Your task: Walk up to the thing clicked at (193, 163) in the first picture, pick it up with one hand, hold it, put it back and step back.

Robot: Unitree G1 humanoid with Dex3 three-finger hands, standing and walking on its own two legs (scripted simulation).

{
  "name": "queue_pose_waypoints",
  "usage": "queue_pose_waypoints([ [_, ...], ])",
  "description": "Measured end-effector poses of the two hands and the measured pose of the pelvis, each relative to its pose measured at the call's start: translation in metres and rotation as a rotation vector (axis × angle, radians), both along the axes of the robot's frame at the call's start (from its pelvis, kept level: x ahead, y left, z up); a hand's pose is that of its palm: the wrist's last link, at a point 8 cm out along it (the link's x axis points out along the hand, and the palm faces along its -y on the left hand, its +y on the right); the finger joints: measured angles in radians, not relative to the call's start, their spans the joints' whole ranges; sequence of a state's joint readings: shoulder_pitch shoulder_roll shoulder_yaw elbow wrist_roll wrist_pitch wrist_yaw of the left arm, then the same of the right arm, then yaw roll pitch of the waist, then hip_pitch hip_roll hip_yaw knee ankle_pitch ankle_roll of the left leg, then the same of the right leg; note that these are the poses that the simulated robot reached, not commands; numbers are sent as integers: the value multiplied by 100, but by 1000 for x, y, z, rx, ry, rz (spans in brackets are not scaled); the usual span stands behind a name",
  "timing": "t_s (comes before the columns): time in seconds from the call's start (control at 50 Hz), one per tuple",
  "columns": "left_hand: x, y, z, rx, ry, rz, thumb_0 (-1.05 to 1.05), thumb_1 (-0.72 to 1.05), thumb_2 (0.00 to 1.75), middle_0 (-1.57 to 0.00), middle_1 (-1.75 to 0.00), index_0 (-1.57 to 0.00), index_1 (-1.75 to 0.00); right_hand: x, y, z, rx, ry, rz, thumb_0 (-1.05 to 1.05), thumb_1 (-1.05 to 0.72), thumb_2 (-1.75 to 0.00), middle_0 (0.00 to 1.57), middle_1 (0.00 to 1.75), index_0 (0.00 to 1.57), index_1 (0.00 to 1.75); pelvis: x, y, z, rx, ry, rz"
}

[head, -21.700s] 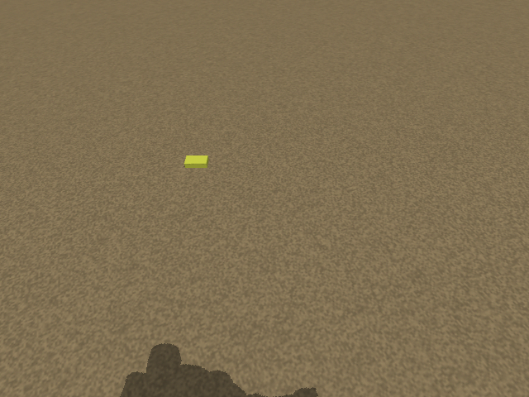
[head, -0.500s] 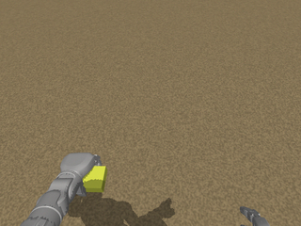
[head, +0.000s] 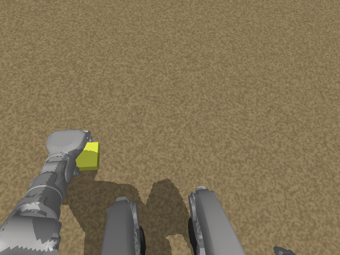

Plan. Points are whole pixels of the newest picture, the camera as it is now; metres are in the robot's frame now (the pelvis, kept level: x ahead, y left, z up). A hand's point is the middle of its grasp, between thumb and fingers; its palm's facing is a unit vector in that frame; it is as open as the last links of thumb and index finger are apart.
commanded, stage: crouch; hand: left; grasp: from above
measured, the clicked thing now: (75, 156) +0.41 +0.23 -0.16
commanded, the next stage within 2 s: lower in 1.16 s
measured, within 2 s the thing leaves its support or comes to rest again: neither
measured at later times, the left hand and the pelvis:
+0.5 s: hand (88, 163) +0.43 +0.24 -0.30, palm faces -0.47 +0.02 -0.88, open 9.7 cm; pelvis -0.01 -0.01 -0.13, yaw -2 degrees
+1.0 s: hand (94, 164) +0.44 +0.24 -0.37, palm faces -0.48 +0.02 -0.88, open 9.7 cm; pelvis -0.01 -0.01 -0.20, yaw -4 degrees
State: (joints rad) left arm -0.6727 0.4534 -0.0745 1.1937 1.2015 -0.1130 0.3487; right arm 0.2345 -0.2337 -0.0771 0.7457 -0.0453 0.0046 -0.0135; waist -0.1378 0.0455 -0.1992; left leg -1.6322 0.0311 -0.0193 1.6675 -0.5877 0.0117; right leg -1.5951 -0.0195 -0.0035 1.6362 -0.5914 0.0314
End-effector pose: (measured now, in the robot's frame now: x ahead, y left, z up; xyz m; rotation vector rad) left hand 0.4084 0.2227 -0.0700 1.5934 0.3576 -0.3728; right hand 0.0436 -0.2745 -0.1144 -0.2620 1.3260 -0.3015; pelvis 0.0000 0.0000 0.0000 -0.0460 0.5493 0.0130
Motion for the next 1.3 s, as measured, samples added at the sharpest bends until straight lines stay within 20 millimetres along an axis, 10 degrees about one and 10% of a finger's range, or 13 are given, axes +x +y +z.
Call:
queue_pose_waypoints([
  [0.42, 26, 11, -158, -32, 14, 5, -2, 5, 40, -77, -40, -79, -40, 19, -5, -113, 13, 30, 136, 1, -90, -90, 21, 30, 20, 30, -6, -4, -119, -37, 112, -7],
  [1.3, 46, 18, -266, -45, 33, 6, -1, 7, 38, -73, -43, -76, -41, -28, -9, -198, 37, 165, 157, 1, -90, -90, 20, 30, 20, 30, -14, -8, -217, -58, 53, -43],
])
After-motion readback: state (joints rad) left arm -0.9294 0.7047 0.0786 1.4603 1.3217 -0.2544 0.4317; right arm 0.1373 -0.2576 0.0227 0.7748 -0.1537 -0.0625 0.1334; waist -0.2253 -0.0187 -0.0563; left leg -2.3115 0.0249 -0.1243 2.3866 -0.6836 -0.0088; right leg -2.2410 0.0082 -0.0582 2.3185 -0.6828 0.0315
